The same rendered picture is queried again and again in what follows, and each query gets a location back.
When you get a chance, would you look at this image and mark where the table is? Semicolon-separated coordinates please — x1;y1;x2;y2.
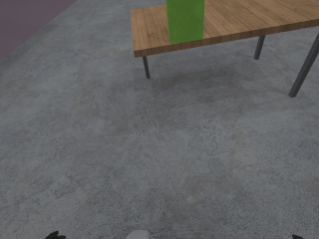
130;0;319;98

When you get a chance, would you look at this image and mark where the carton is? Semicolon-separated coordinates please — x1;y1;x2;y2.
165;0;205;44

